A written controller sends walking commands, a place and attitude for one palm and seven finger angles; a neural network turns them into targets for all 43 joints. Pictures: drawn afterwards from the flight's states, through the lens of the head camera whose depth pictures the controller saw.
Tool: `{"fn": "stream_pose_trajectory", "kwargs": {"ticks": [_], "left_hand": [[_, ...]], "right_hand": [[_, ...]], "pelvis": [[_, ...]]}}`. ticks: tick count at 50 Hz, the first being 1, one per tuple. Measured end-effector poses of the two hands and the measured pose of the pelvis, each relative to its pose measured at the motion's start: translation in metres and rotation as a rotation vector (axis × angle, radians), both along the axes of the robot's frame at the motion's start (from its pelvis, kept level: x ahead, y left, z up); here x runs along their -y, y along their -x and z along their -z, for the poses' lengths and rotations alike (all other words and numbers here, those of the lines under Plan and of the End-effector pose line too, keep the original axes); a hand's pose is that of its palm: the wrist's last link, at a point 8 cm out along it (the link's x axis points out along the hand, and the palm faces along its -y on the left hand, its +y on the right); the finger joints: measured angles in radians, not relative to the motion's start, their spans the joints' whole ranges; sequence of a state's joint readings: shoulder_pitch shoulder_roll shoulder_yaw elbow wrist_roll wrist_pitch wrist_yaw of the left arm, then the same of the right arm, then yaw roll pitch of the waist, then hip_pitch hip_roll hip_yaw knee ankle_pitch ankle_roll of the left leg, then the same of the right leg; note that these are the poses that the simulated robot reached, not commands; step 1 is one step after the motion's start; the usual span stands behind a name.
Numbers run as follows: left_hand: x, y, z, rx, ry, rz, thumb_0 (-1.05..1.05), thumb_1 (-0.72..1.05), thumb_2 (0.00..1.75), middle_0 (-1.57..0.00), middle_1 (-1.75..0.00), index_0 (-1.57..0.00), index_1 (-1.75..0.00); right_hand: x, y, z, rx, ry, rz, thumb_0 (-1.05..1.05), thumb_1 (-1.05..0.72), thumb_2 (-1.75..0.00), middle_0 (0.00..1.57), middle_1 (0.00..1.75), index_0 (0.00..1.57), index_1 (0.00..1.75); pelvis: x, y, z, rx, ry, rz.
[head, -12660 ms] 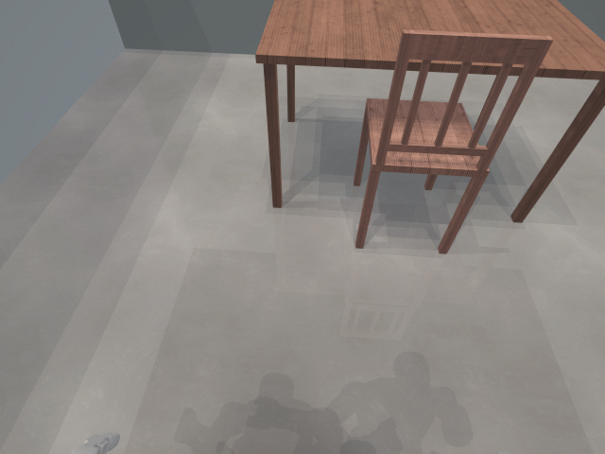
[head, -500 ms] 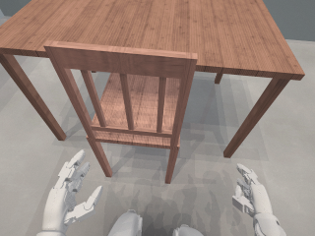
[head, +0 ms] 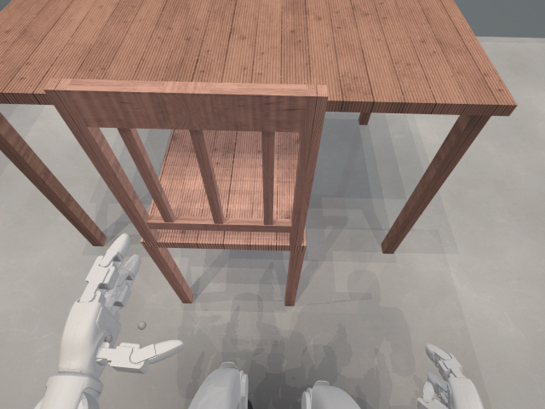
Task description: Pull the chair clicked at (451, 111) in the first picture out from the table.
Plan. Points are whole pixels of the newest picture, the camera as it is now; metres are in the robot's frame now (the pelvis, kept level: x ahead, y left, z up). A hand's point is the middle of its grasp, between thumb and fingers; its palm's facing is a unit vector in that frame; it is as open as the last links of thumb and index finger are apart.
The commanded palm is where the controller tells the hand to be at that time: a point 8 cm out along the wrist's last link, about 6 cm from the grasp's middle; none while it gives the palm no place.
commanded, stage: raise the hand toward the chair's back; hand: left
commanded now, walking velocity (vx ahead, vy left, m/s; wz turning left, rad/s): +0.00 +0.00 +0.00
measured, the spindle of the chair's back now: (209, 181) +0.49 +0.13 +0.00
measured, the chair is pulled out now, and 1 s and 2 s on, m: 0.00 0.00 0.00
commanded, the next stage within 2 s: aim the fingers beside a spindle in 1.10 s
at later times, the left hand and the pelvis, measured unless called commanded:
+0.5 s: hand (99, 316) +0.23 +0.23 +0.05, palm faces +0.02 -1.00 -0.04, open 16.9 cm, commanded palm +0.22 +0.29 +0.05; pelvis +0.00 +0.03 +0.01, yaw +1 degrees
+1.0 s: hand (94, 305) +0.25 +0.24 +0.05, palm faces +0.01 -1.00 -0.06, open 16.9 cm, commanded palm +0.22 +0.29 +0.05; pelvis +0.00 +0.03 +0.01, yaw +0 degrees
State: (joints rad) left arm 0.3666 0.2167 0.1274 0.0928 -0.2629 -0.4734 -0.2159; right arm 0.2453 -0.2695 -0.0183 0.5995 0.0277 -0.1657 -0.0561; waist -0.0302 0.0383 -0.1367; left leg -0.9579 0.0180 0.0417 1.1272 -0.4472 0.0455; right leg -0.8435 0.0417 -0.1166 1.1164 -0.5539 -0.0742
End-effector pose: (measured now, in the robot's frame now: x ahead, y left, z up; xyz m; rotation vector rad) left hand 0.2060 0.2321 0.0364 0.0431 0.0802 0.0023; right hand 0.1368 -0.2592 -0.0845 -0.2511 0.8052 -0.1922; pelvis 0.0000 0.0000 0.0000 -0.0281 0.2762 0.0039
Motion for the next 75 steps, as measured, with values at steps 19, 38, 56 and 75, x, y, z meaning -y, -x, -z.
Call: {"fn": "stream_pose_trajectory", "kwargs": {"ticks": [19,38,56,75], "left_hand": [[-0.036,-0.001,-0.010,0.012,0.005,-0.012,-0.01,-0.45,0.32,-0.07,-0.09,-0.07,-0.08],[-0.062,-0.018,-0.017,0.015,0.000,0.001,-0.01,-0.50,0.30,-0.06,-0.08,-0.06,-0.08],[-0.056,-0.019,-0.016,0.009,-0.011,-0.009,-0.01,-0.50,0.30,-0.06,-0.08,-0.06,-0.08],[-0.047,-0.039,-0.005,0.007,-0.011,-0.009,-0.01,-0.50,0.30,-0.06,-0.08,-0.07,-0.08]], "right_hand": [[-0.061,-0.056,-0.027,0.130,-0.037,-0.138,0.01,-0.90,-0.90,0.20,0.30,0.20,0.30],[-0.050,-0.022,-0.029,0.043,0.007,-0.079,0.02,-0.90,-0.90,0.20,0.30,0.20,0.30],[-0.052,-0.031,-0.026,0.054,-0.016,-0.097,0.02,-0.90,-0.90,0.20,0.30,0.20,0.30],[-0.033,-0.036,-0.016,0.030,-0.009,-0.088,0.01,-0.90,-0.90,0.20,0.30,0.20,0.30]], "pelvis": [[-0.023,-0.002,-0.007,0.018,0.032,-0.024],[-0.034,-0.004,-0.014,0.024,0.041,-0.019],[-0.029,-0.006,-0.014,0.019,0.035,-0.019],[-0.015,-0.011,-0.008,-0.006,0.026,-0.015]]}}
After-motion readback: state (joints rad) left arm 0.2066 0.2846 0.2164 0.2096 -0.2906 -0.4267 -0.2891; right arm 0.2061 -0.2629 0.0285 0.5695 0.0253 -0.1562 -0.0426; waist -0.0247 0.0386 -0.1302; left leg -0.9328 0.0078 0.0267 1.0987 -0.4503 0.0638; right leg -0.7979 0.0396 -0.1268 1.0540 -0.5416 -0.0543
